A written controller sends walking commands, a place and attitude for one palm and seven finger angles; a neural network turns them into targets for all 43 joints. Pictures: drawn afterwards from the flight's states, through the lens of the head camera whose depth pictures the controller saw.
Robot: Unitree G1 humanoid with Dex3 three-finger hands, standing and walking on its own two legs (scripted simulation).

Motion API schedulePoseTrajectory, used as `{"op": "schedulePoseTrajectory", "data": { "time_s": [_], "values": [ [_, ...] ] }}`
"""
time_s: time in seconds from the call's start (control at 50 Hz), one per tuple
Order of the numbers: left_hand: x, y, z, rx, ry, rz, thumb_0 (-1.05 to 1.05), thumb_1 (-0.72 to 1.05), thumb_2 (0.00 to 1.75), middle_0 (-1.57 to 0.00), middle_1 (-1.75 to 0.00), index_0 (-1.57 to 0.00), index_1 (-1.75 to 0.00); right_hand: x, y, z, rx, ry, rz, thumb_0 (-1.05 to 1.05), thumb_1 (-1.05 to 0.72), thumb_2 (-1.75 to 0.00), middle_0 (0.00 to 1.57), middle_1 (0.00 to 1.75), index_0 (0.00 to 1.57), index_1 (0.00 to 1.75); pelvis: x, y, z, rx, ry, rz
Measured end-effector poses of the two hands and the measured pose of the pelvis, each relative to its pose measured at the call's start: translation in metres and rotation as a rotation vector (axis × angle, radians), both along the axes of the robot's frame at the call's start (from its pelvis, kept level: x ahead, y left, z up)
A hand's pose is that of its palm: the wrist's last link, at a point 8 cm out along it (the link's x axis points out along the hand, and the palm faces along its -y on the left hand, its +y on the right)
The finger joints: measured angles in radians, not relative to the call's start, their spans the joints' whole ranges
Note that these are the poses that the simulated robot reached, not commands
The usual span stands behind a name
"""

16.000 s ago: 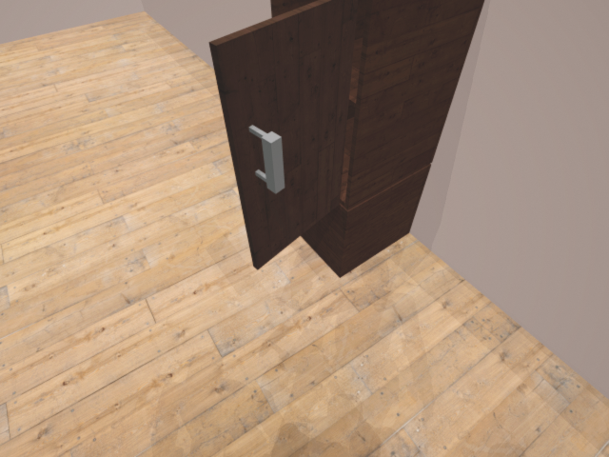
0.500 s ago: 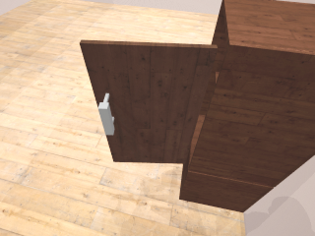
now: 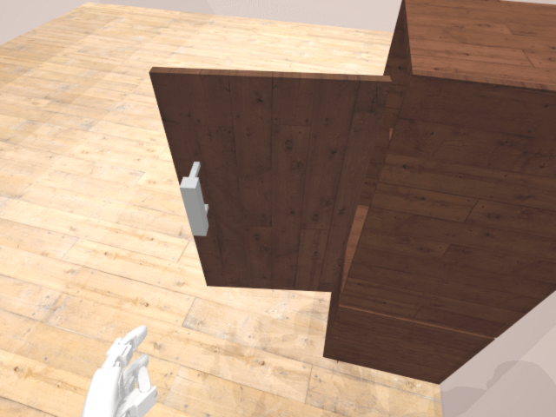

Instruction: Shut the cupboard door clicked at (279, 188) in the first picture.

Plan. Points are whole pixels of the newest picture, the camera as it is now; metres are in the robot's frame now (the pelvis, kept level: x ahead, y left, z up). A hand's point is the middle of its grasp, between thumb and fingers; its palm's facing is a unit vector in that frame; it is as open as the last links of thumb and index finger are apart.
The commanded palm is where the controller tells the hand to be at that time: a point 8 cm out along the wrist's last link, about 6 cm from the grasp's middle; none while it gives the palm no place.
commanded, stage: raise the hand and make a fist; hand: left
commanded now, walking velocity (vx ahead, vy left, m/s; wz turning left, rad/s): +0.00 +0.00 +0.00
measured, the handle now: (198, 198) +0.48 +0.16 +0.04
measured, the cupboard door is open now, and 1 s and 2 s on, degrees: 100 100 100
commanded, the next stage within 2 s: bring the fist close to the handle in 1.76 s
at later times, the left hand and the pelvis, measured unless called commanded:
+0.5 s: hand (179, 383) +0.18 +0.14 -0.02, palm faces -0.08 -1.00 -0.03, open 5.0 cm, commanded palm +0.15 +0.21 -0.02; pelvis -0.02 -0.04 -0.09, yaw +0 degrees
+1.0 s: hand (157, 357) +0.20 +0.17 +0.01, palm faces -0.05 -1.00 -0.02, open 3.2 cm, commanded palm +0.18 +0.22 +0.02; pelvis -0.01 -0.01 -0.06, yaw -1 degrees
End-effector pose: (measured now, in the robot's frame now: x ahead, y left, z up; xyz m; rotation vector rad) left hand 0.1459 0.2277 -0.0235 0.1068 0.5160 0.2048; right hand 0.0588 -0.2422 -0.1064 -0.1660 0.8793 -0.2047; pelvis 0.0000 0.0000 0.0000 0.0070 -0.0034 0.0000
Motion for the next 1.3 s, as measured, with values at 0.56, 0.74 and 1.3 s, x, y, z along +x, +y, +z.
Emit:
{"op": "schedulePoseTrajectory", "data": {
  "time_s": [0.56, 0.74, 1.3],
  "values": [
    [0.031, -0.031, 0.004, -0.118, -0.426, -0.295, 0.02, 0.90, 0.90, -0.68, -0.83, -0.68, -0.83, 0.111, -0.008, -0.049, 0.037, -0.255, 0.117, 0.01, -0.90, -0.90, 0.20, 0.30, 0.21, 0.30, -0.014, -0.038, -0.083, -0.038, 0.236, 0.002],
    [0.031, -0.009, 0.021, -0.087, -0.461, -0.231, 0.02, 0.90, 0.90, -0.85, -1.01, -0.84, -1.01, 0.079, -0.023, -0.042, -0.020, -0.160, 0.056, 0.01, -0.90, -0.90, 0.20, 0.30, 0.20, 0.30, -0.004, -0.026, -0.070, -0.033, 0.233, -0.009],
    [0.052, 0.004, 0.058, -0.079, -0.499, -0.254, 0.02, 0.90, 0.90, -1.28, -1.48, -1.28, -1.48, 0.111, 0.017, 0.004, 0.004, -0.279, 0.176, 0.01, -0.90, -0.90, 0.20, 0.30, 0.21, 0.30, -0.002, -0.008, -0.046, -0.053, 0.149, 0.003]
  ]
}}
